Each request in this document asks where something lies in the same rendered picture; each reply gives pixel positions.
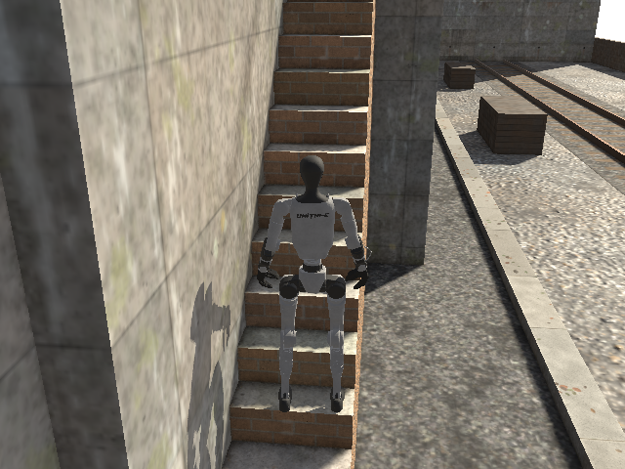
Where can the stairs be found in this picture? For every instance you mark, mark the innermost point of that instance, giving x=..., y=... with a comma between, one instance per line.
x=323, y=94

